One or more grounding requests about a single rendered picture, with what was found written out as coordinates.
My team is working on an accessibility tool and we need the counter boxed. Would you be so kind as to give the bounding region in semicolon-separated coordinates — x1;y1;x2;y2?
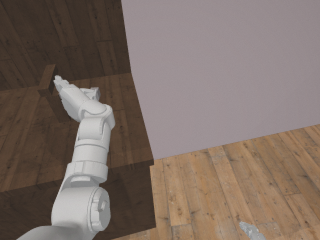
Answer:
0;0;156;240

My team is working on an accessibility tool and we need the tap lever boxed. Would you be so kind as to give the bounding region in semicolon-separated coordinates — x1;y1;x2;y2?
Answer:
58;87;101;99

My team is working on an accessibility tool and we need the robot right hand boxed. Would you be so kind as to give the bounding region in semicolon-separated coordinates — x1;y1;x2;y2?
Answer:
239;221;267;240

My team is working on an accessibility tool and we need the left robot upper arm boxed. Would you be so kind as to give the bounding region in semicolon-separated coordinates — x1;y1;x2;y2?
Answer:
16;186;111;240

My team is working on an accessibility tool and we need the robot left forearm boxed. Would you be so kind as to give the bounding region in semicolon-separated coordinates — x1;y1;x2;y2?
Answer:
51;99;116;224

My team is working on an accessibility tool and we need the robot left hand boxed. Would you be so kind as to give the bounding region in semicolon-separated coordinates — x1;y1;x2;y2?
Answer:
53;75;99;123

